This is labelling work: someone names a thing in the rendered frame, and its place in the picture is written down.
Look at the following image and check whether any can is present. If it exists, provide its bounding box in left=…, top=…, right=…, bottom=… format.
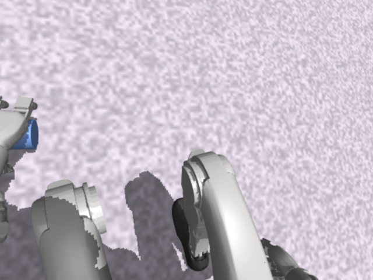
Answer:
left=11, top=120, right=38, bottom=149

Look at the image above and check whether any right robot foot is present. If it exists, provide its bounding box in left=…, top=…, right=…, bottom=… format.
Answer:
left=172, top=198, right=209, bottom=271

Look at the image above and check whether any right robot arm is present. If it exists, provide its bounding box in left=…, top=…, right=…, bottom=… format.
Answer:
left=285, top=268, right=319, bottom=280

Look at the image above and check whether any right robot hand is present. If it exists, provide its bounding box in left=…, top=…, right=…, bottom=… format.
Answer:
left=261, top=238, right=300, bottom=280

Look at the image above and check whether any left robot hand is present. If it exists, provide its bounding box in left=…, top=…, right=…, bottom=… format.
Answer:
left=0, top=96, right=38, bottom=174

